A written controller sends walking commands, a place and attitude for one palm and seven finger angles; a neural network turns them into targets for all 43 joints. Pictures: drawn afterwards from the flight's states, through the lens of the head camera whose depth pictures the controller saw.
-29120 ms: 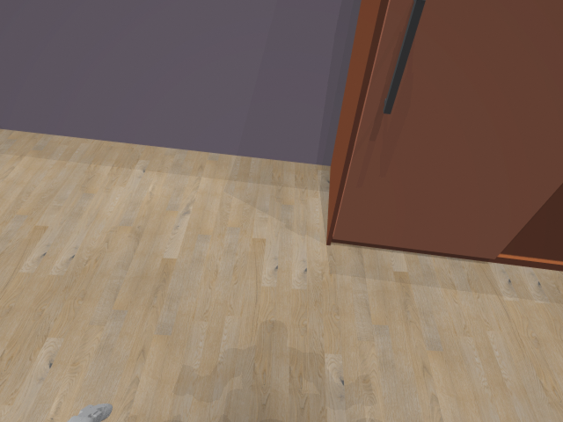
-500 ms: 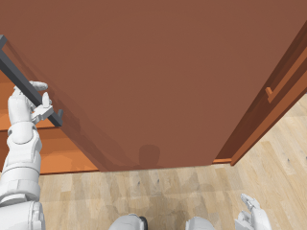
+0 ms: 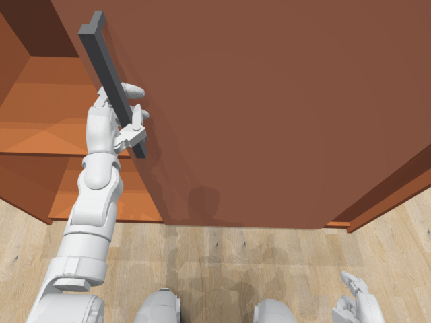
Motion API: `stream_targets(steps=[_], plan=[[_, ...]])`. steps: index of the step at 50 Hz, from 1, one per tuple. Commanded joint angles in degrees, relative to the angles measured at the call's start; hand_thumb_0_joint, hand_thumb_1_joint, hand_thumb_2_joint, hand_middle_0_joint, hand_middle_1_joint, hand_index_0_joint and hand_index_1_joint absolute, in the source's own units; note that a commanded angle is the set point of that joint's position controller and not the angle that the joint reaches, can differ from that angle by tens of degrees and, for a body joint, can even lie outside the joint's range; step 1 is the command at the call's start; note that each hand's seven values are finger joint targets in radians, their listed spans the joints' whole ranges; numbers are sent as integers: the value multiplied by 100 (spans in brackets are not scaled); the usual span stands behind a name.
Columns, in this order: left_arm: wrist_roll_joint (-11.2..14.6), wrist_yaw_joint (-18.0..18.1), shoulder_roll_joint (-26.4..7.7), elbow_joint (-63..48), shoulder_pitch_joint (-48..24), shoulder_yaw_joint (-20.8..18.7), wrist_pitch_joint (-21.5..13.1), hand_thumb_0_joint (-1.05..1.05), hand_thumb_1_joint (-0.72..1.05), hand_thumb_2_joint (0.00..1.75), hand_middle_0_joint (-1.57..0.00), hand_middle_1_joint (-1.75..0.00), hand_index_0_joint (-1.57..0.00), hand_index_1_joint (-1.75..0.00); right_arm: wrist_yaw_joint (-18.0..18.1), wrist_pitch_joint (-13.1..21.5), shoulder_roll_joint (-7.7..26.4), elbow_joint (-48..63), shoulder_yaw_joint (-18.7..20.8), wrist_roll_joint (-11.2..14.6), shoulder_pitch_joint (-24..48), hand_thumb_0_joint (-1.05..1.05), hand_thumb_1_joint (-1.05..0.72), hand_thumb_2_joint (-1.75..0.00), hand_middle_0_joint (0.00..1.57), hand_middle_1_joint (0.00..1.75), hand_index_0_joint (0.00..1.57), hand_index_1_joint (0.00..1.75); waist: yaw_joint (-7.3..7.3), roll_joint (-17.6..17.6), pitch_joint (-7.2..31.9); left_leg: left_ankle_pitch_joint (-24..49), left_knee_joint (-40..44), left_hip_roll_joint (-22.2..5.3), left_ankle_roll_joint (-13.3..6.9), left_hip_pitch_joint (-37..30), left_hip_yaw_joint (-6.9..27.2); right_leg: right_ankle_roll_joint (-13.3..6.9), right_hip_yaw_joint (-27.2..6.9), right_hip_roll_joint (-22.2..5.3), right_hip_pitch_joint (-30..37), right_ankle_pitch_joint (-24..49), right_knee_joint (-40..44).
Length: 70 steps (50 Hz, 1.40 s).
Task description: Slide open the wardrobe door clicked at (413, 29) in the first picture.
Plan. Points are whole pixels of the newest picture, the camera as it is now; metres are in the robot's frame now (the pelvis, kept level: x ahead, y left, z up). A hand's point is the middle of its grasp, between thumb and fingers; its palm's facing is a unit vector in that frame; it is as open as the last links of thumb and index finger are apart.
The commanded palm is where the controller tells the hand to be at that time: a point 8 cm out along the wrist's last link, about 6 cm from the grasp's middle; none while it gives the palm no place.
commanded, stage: stop walking and hold the door there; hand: left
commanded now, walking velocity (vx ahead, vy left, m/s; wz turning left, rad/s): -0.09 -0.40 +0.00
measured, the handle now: (124, 101) +0.44 +0.19 +0.12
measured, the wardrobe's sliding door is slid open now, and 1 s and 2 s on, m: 0.53 0.53 0.53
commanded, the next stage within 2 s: loosen the grip on the handle in 0.62 s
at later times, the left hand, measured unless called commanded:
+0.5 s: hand (140, 129) +0.40 +0.16 +0.10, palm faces +0.16 -0.98 -0.10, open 5.7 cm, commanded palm +0.37 +0.17 +0.10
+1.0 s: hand (138, 130) +0.39 +0.16 +0.10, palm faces +0.25 -0.96 -0.14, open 9.6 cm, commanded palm +0.36 +0.20 +0.10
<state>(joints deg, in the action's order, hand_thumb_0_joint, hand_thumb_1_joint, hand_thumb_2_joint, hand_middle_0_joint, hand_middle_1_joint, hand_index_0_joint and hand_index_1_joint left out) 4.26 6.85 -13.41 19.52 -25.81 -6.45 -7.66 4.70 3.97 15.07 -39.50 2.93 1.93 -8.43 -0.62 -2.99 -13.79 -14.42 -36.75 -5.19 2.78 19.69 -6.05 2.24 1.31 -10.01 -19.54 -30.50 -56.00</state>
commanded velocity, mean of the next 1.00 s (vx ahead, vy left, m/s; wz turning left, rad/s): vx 0.00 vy -0.04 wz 0.00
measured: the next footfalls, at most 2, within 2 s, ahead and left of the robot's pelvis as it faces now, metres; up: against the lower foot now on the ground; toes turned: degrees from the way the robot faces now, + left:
right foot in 0.24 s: +0.04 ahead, -0.13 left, +0.00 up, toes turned +0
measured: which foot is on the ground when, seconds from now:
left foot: down 0.00-1.00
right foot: up 0.00-0.22, down 0.24-1.00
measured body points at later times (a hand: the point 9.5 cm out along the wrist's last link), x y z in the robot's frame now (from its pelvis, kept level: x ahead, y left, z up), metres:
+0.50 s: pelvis +0.01 +0.00 +0.02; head +0.08 +0.01 +0.46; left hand +0.38 +0.21 +0.11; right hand +0.18 -0.23 -0.09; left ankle +0.00 +0.13 -0.71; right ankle +0.01 -0.11 -0.71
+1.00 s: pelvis -0.02 -0.04 +0.01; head +0.01 -0.05 +0.46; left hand +0.37 +0.21 +0.11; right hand +0.11 -0.31 -0.09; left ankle +0.00 +0.13 -0.71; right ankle +0.00 -0.13 -0.71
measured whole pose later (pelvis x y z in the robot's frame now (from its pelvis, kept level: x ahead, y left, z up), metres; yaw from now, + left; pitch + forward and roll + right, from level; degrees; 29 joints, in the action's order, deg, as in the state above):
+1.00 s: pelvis -0.02 -0.04 +0.01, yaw +3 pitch +4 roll +1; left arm 1.2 2.9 -15.7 45.5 -32.2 -14.5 -9.1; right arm 0.4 7.8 15.5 -39.6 2.0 0.8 -15.3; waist 2.9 -0.3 2.1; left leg -14.5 -34.2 -4.7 2.3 23.7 -2.3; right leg -2.3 3.0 -0.6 -24.4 -18.5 -38.6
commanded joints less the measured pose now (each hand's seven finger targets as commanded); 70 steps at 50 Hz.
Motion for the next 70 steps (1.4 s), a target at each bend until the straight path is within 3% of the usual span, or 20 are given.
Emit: stream_targets(steps=[1,8,11,15,20,22,25,30,35,36,37,39,40,44,47,53,55,56,59,70], plan=[[-196,-206,-176,-2181,-2007,623,-438,0,90,90,-45,-140,-45,-140,-89,266,574,681,68,-22,129,0,-90,-90,20,30,20,30,252,1738,2977,3775,1047,-1793,-1430,-2561,1723,-37,-103,417,-1103,27,-635],[-140,-266,37,-2258,-2401,1031,-220,0,90,90,-45,-140,-45,-140,-267,343,460,920,-90,-81,238,0,-90,-90,20,30,20,30,165,1830,3084,3066,769,-1695,-1046,-1765,1126,-133,148,825,324,771,1364],[-187,-250,-154,-1997,-2347,892,-169,0,90,90,-45,-140,-45,-140,-224,318,423,962,-164,-35,240,0,-90,-90,20,30,20,30,105,725,3203,2169,162,-1262,-747,-1273,880,-156,3,725,1305,2196,2720],[-126,-205,-323,-1428,-2121,767,-40,0,90,90,-45,-140,-45,-140,-86,333,224,983,-290,43,309,0,-90,-90,20,30,20,30,79,-1506,3086,-1290,-1429,226,-144,205,482,-941,-1172,-668,2113,6279,2688],[-142,-129,-284,-1516,-2034,596,-216,0,90,90,-45,-140,-45,-140,97,287,209,842,-324,-55,259,0,-90,-90,20,30,20,30,63,-407,3361,1152,1000,34,-303,-1030,227,-472,-281,-160,2084,6068,1835],[-99,-171,49,-1787,-2048,875,-258,0,90,90,-45,-140,-45,-140,12,244,430,938,-211,-43,214,0,-90,-90,20,30,20,30,43,898,3653,5068,626,-1228,-907,-2636,1406,-18,-14,506,531,3235,1585],[-192,-270,479,-1714,-2079,1358,-243,0,90,90,-45,-140,-45,-140,-140,207,355,903,-241,-109,199,0,-90,-90,20,30,20,30,160,1786,3077,5133,899,-1410,-1097,-2711,1442,-156,-3,790,-51,460,1548],[-212,-221,339,-1550,-2003,1289,-195,0,90,90,-45,-140,-45,-140,-159,187,486,972,-133,-41,53,0,-90,-90,20,30,20,30,168,1204,3130,4265,509,-954,-687,-2555,679,-195,167,826,720,2266,2762],[-194,-126,-213,-1030,-1571,837,-124,0,90,90,-45,-140,-45,-140,3,30,424,991,-149,8,5,0,-90,-90,20,30,20,30,156,-316,3309,1507,62,-165,-160,-929,198,-505,-632,-146,2057,6236,2585],[-806,13,-4491,-881,-4413,-3151,-243,0,90,90,-45,-140,-45,-140,-132,250,729,897,466,-220,-49,0,-90,-90,20,30,20,30,-328,-1139,2875,1321,799,253,-238,-438,-438,-309,-713,422,2023,6991,2845],[-762,-230,-1218,1745,-3067,-757,491,0,78,84,-45,-140,-45,-140,-119,648,586,620,69,-158,-86,0,-90,-90,20,30,20,30,419,-560,4348,3045,1372,679,-472,-860,121,-437,128,1040,1906,7286,1532],[-40,-450,-40,600,-1339,-449,473,0,54,73,-45,-140,-45,-140,-186,796,701,405,210,13,-834,0,-90,-90,20,30,20,30,281,986,4375,5483,1164,128,-340,-2654,627,-210,426,1139,-47,4267,1330],[213,-540,-713,224,-1603,-1034,187,0,42,67,-45,-140,-45,-140,-224,759,729,328,188,-70,-922,0,-90,-90,20,30,20,30,143,1294,4238,5674,820,-18,-283,-2976,671,-216,185,1077,-327,2898,2165],[-160,-554,-1103,1008,-2017,-928,-367,0,-7,43,-45,-140,-45,-140,-380,634,728,498,129,-123,-768,0,-90,-90,20,30,20,30,393,-695,2877,1652,307,449,-449,-127,114,-194,26,809,746,4841,2369],[-493,-531,-1087,1203,-2720,-643,-765,0,-43,26,-44,-138,-44,-138,-436,560,666,510,127,-105,-954,0,-90,-90,20,30,20,30,362,181,3310,1588,133,544,-506,-194,118,-205,-90,843,321,4486,2163],[-303,-598,-1580,2201,-3766,-615,-990,0,-55,20,-36,-128,-36,-128,-284,547,736,557,36,1,-881,0,-90,-90,20,30,20,30,507,-37,2975,-515,230,598,-519,642,195,-112,-694,753,-235,893,2960],[-243,-616,-1710,2453,-3987,-646,-1041,0,-55,20,-33,-125,-33,-125,-251,526,781,532,27,14,-929,0,-90,-90,20,30,20,30,534,-68,2995,-698,246,583,-529,760,254,-126,-771,741,-269,262,3080],[-148,-630,-1906,1813,-3653,-931,-1112,0,-55,20,-32,-123,-32,-123,-266,537,745,661,102,29,-826,0,-90,-90,20,30,20,30,145,171,3716,-545,330,584,-532,487,246,-190,-786,743,215,319,3031],[-31,-612,-1090,1875,-3729,-357,-1136,0,-55,20,-28,-118,-28,-118,-227,620,708,593,67,24,-918,0,-90,-90,20,30,20,30,393,254,3565,-621,464,560,-545,185,383,-248,-416,919,-96,650,2901],[-269,-204,-1674,2009,-2987,-960,-1107,0,-55,20,-25,-115,-25,-115,-206,612,794,559,10,-99,-1092,0,-90,-90,20,30,20,30,277,72,3035,-128,391,517,-557,246,428,-260,-186,1017,-274,1440,2629]])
